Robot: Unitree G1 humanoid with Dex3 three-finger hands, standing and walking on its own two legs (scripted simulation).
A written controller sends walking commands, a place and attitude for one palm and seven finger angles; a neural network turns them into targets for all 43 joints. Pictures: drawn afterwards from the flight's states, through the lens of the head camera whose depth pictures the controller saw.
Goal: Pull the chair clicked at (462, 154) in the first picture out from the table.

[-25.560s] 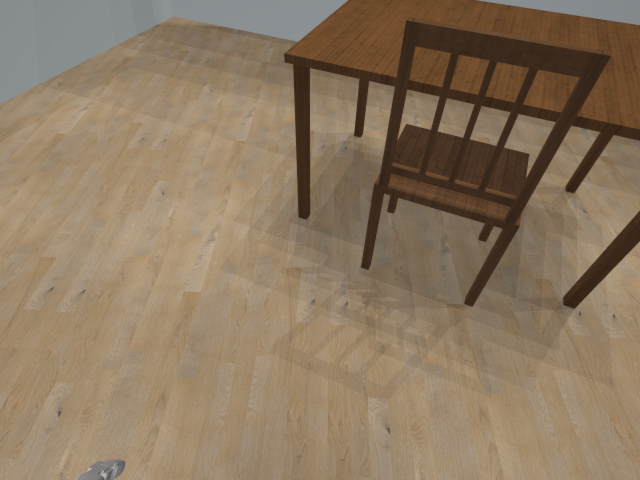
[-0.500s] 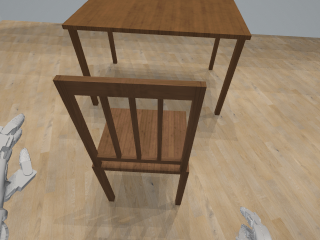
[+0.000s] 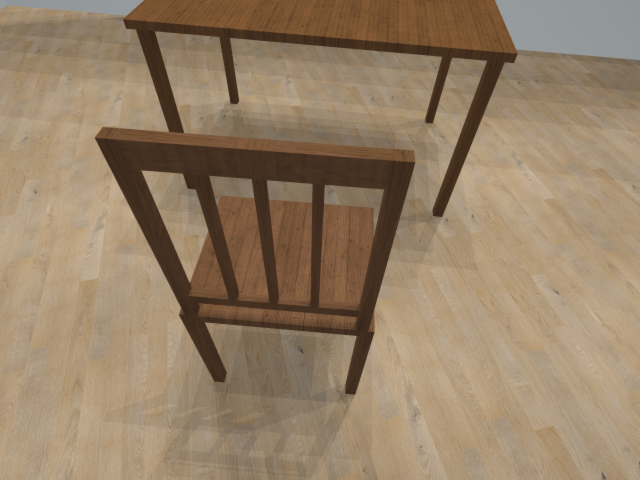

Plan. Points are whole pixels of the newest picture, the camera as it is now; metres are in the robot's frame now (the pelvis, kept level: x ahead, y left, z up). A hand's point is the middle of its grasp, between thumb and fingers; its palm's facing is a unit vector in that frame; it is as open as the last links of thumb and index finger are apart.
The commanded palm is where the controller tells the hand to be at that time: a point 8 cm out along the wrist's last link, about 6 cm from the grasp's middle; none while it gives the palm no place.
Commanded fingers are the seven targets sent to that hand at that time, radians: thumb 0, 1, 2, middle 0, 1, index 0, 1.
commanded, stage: let the arm hang, fingers relaxed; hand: left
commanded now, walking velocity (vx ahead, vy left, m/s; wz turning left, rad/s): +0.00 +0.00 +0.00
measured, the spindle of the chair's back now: (268, 249) +0.48 +0.13 -0.07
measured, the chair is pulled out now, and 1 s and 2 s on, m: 0.67 0.67 0.67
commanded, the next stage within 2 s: look to check the result in 0.56 s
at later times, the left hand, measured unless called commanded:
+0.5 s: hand out of the picture +0.01 +0.15 -0.18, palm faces +0.03 -0.98 -0.17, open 7.3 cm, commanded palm none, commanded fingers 0.00 0.90 0.90 -0.20 -0.30 -0.20 -0.30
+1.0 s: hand out of the picture +0.00 +0.16 -0.17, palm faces +0.03 -0.98 -0.18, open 7.4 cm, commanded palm none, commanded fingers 0.00 0.90 0.90 -0.20 -0.30 -0.20 -0.30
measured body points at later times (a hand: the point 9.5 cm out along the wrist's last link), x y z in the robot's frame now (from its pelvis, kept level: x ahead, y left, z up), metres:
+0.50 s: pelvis +0.00 -0.01 +0.00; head +0.02 -0.01 +0.45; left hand +0.01 +0.20 -0.16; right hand -0.01 -0.22 -0.16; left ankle +0.05 +0.14 -0.74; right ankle -0.01 -0.11 -0.74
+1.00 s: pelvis +0.01 -0.01 +0.00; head +0.02 -0.01 +0.45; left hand +0.00 +0.21 -0.16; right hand -0.01 -0.22 -0.16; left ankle +0.05 +0.14 -0.74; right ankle -0.01 -0.11 -0.74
